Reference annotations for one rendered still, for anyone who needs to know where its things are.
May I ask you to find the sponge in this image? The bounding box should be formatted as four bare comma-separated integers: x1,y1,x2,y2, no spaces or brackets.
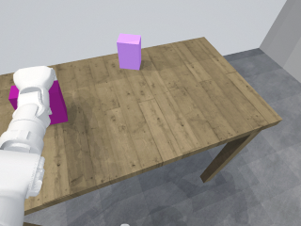
8,80,68,125

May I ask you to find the left robot upper arm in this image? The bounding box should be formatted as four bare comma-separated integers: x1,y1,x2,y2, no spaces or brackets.
0,150,45,226

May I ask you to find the robot left hand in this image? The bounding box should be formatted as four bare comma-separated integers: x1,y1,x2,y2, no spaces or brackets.
13,66,57,115

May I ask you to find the table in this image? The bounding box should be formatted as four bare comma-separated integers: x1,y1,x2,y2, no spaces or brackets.
0,37,282,226

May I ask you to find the robot left forearm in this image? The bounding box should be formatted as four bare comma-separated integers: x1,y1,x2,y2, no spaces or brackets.
0,84,51,156

